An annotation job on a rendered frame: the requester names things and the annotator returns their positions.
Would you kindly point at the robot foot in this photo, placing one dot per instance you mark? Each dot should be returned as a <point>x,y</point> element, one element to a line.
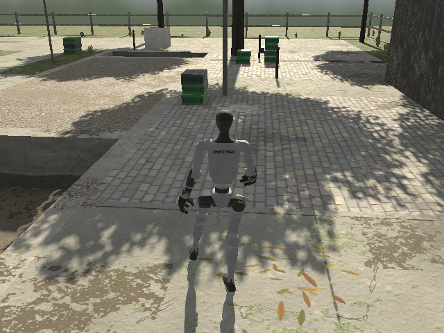
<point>230,285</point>
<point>193,255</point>

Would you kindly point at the left robot upper arm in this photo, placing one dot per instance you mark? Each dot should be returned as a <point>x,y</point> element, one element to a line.
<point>198,158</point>

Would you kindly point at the robot right foot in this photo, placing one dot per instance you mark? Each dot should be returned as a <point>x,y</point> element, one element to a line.
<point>230,285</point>

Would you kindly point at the robot right hand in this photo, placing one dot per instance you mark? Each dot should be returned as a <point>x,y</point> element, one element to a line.
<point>245,178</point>

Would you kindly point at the right robot forearm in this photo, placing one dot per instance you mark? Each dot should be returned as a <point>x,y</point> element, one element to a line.
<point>253,178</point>

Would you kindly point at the left robot forearm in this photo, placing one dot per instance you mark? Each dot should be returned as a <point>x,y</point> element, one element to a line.
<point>189,185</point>

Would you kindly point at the robot left foot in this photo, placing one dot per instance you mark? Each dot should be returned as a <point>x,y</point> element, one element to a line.
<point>193,255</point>

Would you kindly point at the robot left hand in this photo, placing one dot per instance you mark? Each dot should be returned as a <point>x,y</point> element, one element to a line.
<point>182,203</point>

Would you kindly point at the right robot upper arm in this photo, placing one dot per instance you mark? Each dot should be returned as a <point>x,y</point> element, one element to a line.
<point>248,157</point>

